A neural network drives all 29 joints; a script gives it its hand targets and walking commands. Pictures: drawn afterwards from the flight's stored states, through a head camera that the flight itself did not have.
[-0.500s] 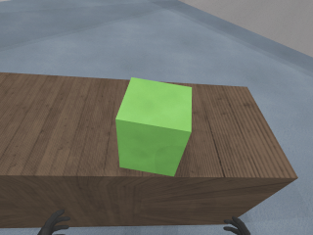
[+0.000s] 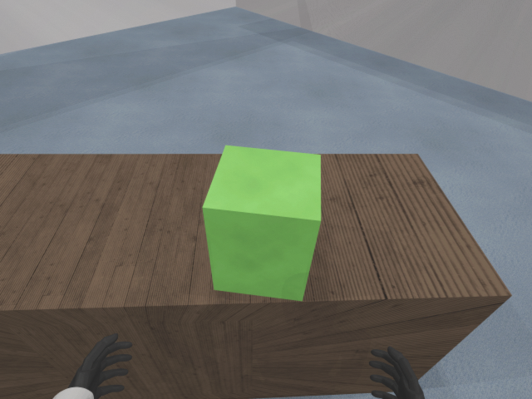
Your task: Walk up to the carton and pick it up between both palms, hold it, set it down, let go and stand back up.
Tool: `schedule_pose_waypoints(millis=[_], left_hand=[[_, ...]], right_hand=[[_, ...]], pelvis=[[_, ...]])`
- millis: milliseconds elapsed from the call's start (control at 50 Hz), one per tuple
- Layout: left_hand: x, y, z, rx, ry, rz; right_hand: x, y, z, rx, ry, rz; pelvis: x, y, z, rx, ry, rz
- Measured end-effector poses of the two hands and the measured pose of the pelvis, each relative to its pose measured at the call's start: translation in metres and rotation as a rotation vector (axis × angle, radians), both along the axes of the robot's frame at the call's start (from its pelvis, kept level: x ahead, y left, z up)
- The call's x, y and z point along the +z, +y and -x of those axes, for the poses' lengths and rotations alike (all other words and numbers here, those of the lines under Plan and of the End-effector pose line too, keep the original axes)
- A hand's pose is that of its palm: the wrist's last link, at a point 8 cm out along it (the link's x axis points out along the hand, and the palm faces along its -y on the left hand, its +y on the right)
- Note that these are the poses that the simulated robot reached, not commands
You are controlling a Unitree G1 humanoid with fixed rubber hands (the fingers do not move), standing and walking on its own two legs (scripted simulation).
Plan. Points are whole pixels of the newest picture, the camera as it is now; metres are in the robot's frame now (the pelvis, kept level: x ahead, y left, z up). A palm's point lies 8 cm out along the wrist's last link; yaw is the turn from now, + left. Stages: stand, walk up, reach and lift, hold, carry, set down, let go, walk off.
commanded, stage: reach and lift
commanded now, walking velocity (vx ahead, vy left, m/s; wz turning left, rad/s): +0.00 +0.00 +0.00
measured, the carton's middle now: (264, 225) +0.46 +0.02 +0.01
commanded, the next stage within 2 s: none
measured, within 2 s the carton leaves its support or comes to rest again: neither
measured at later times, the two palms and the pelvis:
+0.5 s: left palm (84, 363) +0.19 +0.26 +0.00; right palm (384, 370) +0.20 -0.16 +0.00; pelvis +0.04 +0.02 +0.01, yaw +2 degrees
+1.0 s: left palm (96, 339) +0.21 +0.24 +0.02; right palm (371, 332) +0.24 -0.14 +0.03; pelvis +0.06 +0.00 +0.01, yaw +3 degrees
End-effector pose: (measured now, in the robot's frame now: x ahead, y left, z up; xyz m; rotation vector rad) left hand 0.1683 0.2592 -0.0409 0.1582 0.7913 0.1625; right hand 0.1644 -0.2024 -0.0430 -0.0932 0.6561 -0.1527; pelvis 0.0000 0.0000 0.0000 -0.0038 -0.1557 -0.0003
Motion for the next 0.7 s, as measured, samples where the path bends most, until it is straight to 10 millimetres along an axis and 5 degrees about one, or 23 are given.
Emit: schedule_pose_waypoints(millis=[220, 460, 700], left_hand=[[0.004, 0.005, 0.000, 0.029, -0.106, 0.086], [0.033, 0.000, -0.022, -0.040, -0.238, 0.093], [0.050, -0.009, -0.029, -0.064, -0.356, 0.138]], right_hand=[[0.026, 0.015, -0.001, -0.043, -0.043, 0.003], [0.041, 0.039, -0.033, -0.058, -0.142, -0.080], [0.054, 0.052, -0.043, -0.083, -0.227, -0.123]], pelvis=[[0.003, 0.002, -0.013, 0.036, 0.024, -0.010], [0.009, 0.018, -0.032, 0.026, 0.055, 0.012], [0.010, 0.017, -0.054, 0.035, 0.078, 0.016]])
